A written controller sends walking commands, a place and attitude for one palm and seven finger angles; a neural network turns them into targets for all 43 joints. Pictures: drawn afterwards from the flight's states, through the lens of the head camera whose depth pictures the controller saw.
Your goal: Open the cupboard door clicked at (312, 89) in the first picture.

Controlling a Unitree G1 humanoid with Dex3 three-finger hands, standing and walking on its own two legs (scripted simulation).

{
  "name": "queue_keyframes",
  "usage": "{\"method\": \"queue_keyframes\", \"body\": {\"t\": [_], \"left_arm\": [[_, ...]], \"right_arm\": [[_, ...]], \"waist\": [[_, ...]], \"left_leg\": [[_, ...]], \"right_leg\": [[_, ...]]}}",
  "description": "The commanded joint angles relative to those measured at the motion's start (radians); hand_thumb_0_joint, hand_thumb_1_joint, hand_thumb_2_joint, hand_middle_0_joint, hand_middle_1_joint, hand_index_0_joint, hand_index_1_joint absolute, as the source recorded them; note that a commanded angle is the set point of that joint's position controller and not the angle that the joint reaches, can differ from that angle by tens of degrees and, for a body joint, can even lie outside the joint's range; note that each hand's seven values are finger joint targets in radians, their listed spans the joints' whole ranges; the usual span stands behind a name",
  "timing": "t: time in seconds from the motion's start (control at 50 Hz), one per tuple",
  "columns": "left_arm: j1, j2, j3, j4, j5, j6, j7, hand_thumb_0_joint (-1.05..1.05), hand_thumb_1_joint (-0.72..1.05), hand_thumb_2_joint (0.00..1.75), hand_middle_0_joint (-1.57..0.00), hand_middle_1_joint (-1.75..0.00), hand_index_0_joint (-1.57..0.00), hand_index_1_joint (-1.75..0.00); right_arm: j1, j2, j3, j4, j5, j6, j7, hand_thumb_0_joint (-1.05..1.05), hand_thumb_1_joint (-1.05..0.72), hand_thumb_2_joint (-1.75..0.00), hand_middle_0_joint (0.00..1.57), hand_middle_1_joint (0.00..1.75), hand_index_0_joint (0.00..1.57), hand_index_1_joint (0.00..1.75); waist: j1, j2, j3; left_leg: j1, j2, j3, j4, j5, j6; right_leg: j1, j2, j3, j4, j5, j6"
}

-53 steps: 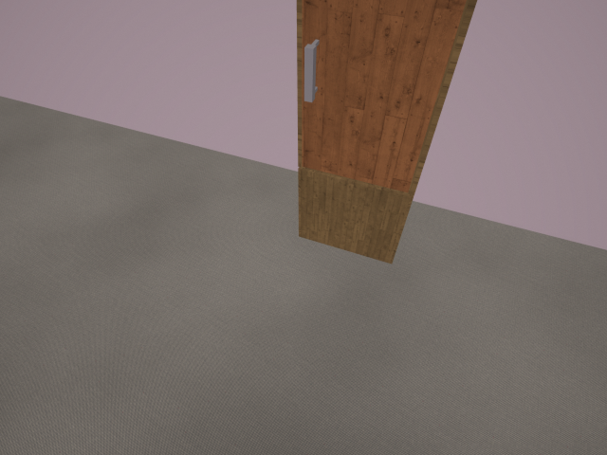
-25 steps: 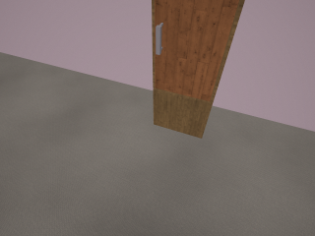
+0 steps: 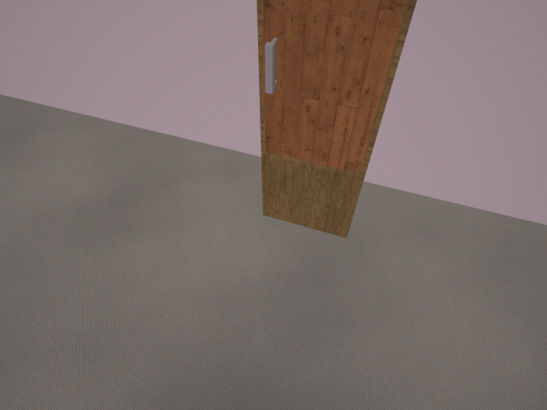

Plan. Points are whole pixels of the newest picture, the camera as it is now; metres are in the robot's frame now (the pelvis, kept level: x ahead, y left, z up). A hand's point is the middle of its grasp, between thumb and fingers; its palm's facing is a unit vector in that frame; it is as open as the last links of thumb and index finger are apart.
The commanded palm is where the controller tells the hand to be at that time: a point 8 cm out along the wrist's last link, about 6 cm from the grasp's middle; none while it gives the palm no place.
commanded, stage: turn to face it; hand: left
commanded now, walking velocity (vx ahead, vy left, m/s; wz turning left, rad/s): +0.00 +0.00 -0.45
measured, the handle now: (272, 66) +1.02 +0.07 +0.01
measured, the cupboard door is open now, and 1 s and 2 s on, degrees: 0 0 0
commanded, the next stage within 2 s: take the last steps up to it in 0.54 s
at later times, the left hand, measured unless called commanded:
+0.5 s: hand out of the picture +0.06 +0.19 -0.18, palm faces -0.12 -0.96 -0.26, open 7.4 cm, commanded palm none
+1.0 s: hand out of the picture +0.11 +0.18 -0.18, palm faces -0.19 -0.96 -0.19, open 7.4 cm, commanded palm none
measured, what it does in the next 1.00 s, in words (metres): steps on the spot: left foot, then right foot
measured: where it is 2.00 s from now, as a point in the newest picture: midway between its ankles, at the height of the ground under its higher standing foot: (274, 368)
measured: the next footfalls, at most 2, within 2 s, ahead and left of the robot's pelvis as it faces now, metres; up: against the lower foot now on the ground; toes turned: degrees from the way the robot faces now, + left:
left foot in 0.76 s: +0.03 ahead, +0.14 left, +0.00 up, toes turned -11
right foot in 1.00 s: +0.04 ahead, -0.11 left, +0.00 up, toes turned -15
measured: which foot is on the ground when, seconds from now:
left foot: down 0.00-0.46, up 0.48-0.74, down 0.76-1.00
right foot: down 0.00-0.76, up 0.78-0.98, down 1.00-1.00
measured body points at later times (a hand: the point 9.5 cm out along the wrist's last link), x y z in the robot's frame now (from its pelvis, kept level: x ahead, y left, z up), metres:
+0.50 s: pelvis -0.03 +0.00 -0.02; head +0.00 -0.02 +0.42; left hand +0.06 +0.24 -0.16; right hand -0.06 -0.24 -0.19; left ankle -0.01 +0.12 -0.74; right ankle -0.05 -0.10 -0.75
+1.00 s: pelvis +0.01 +0.01 -0.01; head +0.03 +0.00 +0.44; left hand +0.12 +0.23 -0.16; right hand -0.08 -0.20 -0.17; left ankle -0.01 +0.14 -0.75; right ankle +0.00 -0.09 -0.75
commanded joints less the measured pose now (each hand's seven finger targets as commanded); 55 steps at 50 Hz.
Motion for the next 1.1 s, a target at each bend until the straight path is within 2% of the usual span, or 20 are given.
{"method": "queue_keyframes", "body": {"t": [0.0, 0.2, 0.28, 0.32, 0.4, 0.42, 0.44, 0.46, 0.5, 0.62, 0.68, 0.72, 0.74, 0.76, 0.82, 0.92, 0.94, 0.98, 1.0, 1.08], "left_arm": [[0.046, 0.121, 0.034, -0.053, 0.002, 0.007, 0.010, 0.00, 0.90, 0.90, -0.20, -0.30, -0.20, -0.30], [0.033, 0.112, 0.071, -0.146, 0.013, 0.032, -0.001, 0.00, 0.90, 0.90, -0.20, -0.30, -0.20, -0.30], [0.026, 0.054, 0.070, -0.178, 0.014, 0.043, -0.010, 0.00, 0.90, 0.90, -0.20, -0.30, -0.20, -0.30], [0.008, 0.037, 0.074, -0.198, 0.020, 0.053, -0.013, 0.00, 0.90, 0.90, -0.20, -0.30, -0.20, -0.30], [0.154, 0.024, 0.078, -0.159, 0.024, 0.036, -0.017, 0.00, 0.90, 0.90, -0.20, -0.30, -0.20, -0.30], [0.159, 0.094, 0.086, -0.162, 0.032, 0.021, -0.008, 0.00, 0.90, 0.90, -0.20, -0.30, -0.20, -0.30], [0.149, 0.172, 0.097, -0.167, 0.028, 0.019, -0.001, 0.00, 0.90, 0.90, -0.20, -0.30, -0.20, -0.30], [0.138, 0.174, 0.094, -0.178, 0.021, 0.021, 0.006, 0.00, 0.90, 0.90, -0.20, -0.30, -0.20, -0.30], [0.049, 0.123, 0.089, -0.192, 0.023, 0.016, 0.017, 0.00, 0.90, 0.90, -0.20, -0.30, -0.20, -0.30], [0.048, 0.120, 0.092, -0.184, 0.025, 0.014, 0.018, 0.00, 0.90, 0.90, -0.20, -0.30, -0.20, -0.30], [0.040, 0.091, 0.082, -0.176, 0.011, 0.012, 0.010, 0.00, 0.90, 0.90, -0.20, -0.30, -0.20, -0.30], [0.047, 0.024, 0.065, -0.197, 0.009, 0.011, -0.010, 0.00, 0.90, 0.90, -0.20, -0.30, -0.20, -0.30], [0.021, 0.001, 0.059, -0.214, 0.005, 0.005, -0.017, 0.00, 0.90, 0.90, -0.20, -0.30, -0.20, -0.30], [-0.042, 0.003, 0.056, -0.216, 0.022, 0.008, -0.017, 0.00, 0.90, 0.90, -0.20, -0.30, -0.20, -0.30], [-0.033, -0.004, 0.050, -0.204, 0.022, -0.009, -0.035, 0.00, 0.90, 0.90, -0.20, -0.30, -0.20, -0.30], [0.062, -0.022, 0.048, -0.166, 0.012, -0.029, -0.040, 0.00, 0.90, 0.90, -0.20, -0.30, -0.20, -0.30], [0.128, 0.002, 0.058, -0.140, 0.014, -0.033, -0.034, 0.00, 0.90, 0.90, -0.20, -0.30, -0.20, -0.30], [0.299, 0.159, 0.096, -0.095, 0.020, -0.042, -0.016, 0.00, 0.90, 0.90, -0.20, -0.30, -0.20, -0.30], [0.296, 0.162, 0.095, -0.094, 0.012, -0.040, -0.008, 0.00, 0.90, 0.90, -0.20, -0.30, -0.20, -0.30], [0.158, 0.048, 0.074, -0.118, 0.018, -0.055, 0.005, 0.00, 0.90, 0.90, -0.20, -0.30, -0.20, -0.30]], "right_arm": [[0.069, -0.095, -0.025, -0.042, 0.001, 0.010, -0.019, 0.00, -0.90, -0.90, 0.20, 0.30, 0.20, 0.30], [0.079, -0.083, -0.060, -0.113, 0.000, 0.016, -0.026, 0.00, -0.90, -0.90, 0.20, 0.30, 0.20, 0.30], [0.102, -0.134, -0.076, -0.119, -0.007, 0.008, -0.030, 0.00, -0.90, -0.90, 0.20, 0.30, 0.20, 0.30], [0.096, -0.137, -0.076, -0.126, -0.013, 0.003, -0.027, 0.00, -0.90, -0.90, 0.20, 0.30, 0.20, 0.30], [0.009, -0.125, -0.073, -0.146, -0.009, 0.010, -0.023, 0.00, -0.90, -0.90, 0.20, 0.30, 0.20, 0.30], [0.027, -0.076, -0.071, -0.160, 0.003, 0.016, -0.019, 0.00, -0.90, -0.90, 0.20, 0.30, 0.20, 0.30], [0.002, -0.027, -0.067, -0.186, 0.007, 0.023, -0.008, 0.00, -0.90, -0.90, 0.20, 0.30, 0.20, 0.30], [-0.012, -0.030, -0.067, -0.187, 0.002, 0.035, -0.007, 0.00, -0.90, -0.90, 0.20, 0.30, 0.20, 0.30], [0.006, -0.033, -0.068, -0.173, 0.002, 0.031, -0.010, 0.00, -0.90, -0.90, 0.20, 0.30, 0.20, 0.30], [0.032, 0.014, -0.051, -0.169, 0.010, 0.020, -0.010, 0.00, -0.90, -0.90, 0.20, 0.30, 0.20, 0.30], [0.131, 0.011, -0.039, -0.135, 0.001, -0.001, -0.008, 0.00, -0.90, -0.90, 0.20, 0.30, 0.20, 0.30], [0.182, -0.101, -0.059, -0.116, -0.015, -0.018, -0.011, 0.00, -0.90, -0.90, 0.20, 0.30, 0.20, 0.30], [0.202, -0.152, -0.065, -0.125, -0.024, -0.011, -0.015, 0.00, -0.90, -0.90, 0.20, 0.30, 0.20, 0.30], [0.205, -0.127, -0.064, -0.118, -0.027, -0.013, -0.007, 0.00, -0.90, -0.90, 0.20, 0.30, 0.20, 0.30], [0.180, -0.085, -0.046, -0.117, -0.020, -0.027, -0.005, 0.00, -0.90, -0.90, 0.20, 0.30, 0.20, 0.30], [0.191, -0.070, -0.043, -0.084, -0.005, -0.034, -0.005, 0.00, -0.90, -0.90, 0.20, 0.30, 0.20, 0.30], [0.184, -0.046, -0.041, -0.083, 0.001, -0.037, -0.004, 0.00, -0.90, -0.90, 0.20, 0.30, 0.20, 0.30], [0.162, 0.012, -0.035, -0.137, 0.005, -0.043, 0.009, 0.00, -0.90, -0.90, 0.20, 0.30, 0.20, 0.30], [0.110, -0.028, -0.048, -0.146, -0.008, -0.038, 0.013, 0.00, -0.90, -0.90, 0.20, 0.30, 0.20, 0.30], [0.104, 0.022, -0.050, -0.125, -0.010, -0.028, 0.033, 0.00, -0.90, -0.90, 0.20, 0.30, 0.20, 0.30]], "waist": [[-0.018, -0.024, 0.006], [-0.023, -0.001, -0.007], [-0.018, 0.191, -0.007], [-0.016, 0.185, 0.003], [0.062, 0.037, -0.029], [0.051, -0.186, -0.032], [0.057, -0.286, 0.007], [0.058, -0.192, 0.001], [0.009, -0.191, 0.005], [0.004, -0.138, -0.062], [-0.028, -0.131, -0.067], [-0.038, 0.182, -0.026], [-0.050, 0.238, 0.010], [-0.067, 0.240, 0.080], [-0.029, 0.177, 0.081], [0.020, 0.111, 0.016], [0.047, 0.050, 0.007], [0.109, -0.264, -0.016], [0.106, -0.195, 0.034], [0.018, -0.130, 0.108]], "left_leg": [[0.023, 0.107, -0.042, 0.038, 0.138, 0.008], [-0.008, 0.127, -0.019, 0.128, 0.061, 0.023], [-0.026, 0.317, -0.177, -0.050, 0.038, 0.137], [-0.069, 0.386, -0.205, -0.088, 0.034, 0.199], [-0.180, 0.237, -0.006, 0.156, 0.056, 0.091], [-0.258, 0.105, 0.071, 0.335, -0.126, 0.021], [-0.370, 0.001, 0.064, 0.544, -0.391, -0.016], [-0.373, 0.011, -0.051, 0.669, -0.407, -0.009], [-0.432, 0.023, -0.113, 0.775, -0.307, -0.009], [-0.257, 0.000, -0.062, 0.437, -0.256, -0.018], [-0.035, -0.007, -0.050, 0.106, -0.101, -0.008], [0.094, 0.174, -0.301, -0.064, -0.299, 0.080], [-0.008, 0.305, -0.471, -0.167, -0.518, 0.167], [-0.051, 0.303, -0.519, -0.225, -0.544, 0.200], [-0.036, 0.229, -0.374, -0.182, -0.283, 0.191], [-0.107, 0.126, -0.197, -0.027, -0.113, 0.143], [-0.210, 0.081, -0.149, 0.058, -0.164, 0.112], [-0.524, -0.059, 0.015, 0.456, -0.392, 0.034], [-0.554, -0.009, -0.059, 0.612, -0.392, 0.030], [-0.518, 0.077, -0.086, 0.647, -0.182, 0.013]], "right_leg": [[-0.125, -0.142, 0.141, 0.014, 0.329, -0.017], [-0.251, -0.113, 0.209, 0.131, 0.281, -0.042], [-0.340, -0.006, 0.076, 0.419, -0.080, 0.007], [-0.360, -0.028, 0.049, 0.574, -0.293, 0.013], [-0.142, -0.039, 0.029, 0.197, 0.026, 0.012], [-0.123, -0.178, 0.257, 0.027, 0.143, -0.039], [-0.148, -0.363, 0.470, -0.064, 0.208, -0.150], [-0.191, -0.364, 0.486, -0.055, 0.154, -0.207], [-0.160, -0.311, 0.419, -0.002, 0.249, -0.214], [-0.116, -0.244, 0.323, 0.063, 0.407, -0.170], [-0.223, -0.181, 0.302, 0.055, 0.019, -0.100], [-0.441, -0.009, 0.155, 0.221, -0.268, -0.014], [-0.456, 0.025, 0.029, 0.351, -0.270, 0.015], [-0.502, 0.013, 0.021, 0.491, -0.265, 0.012], [-0.490, -0.043, 0.017, 0.561, -0.211, 0.005], [-0.163, -0.006, -0.067, 0.185, -0.049, 0.010], [-0.018, -0.034, -0.016, 0.108, -0.024, -0.002], [0.184, -0.419, 0.509, -0.134, -0.317, -0.159], [0.081, -0.462, 0.584, -0.183, -0.424, -0.216], [-0.095, -0.365, 0.298, -0.154, -0.146, -0.178]]}}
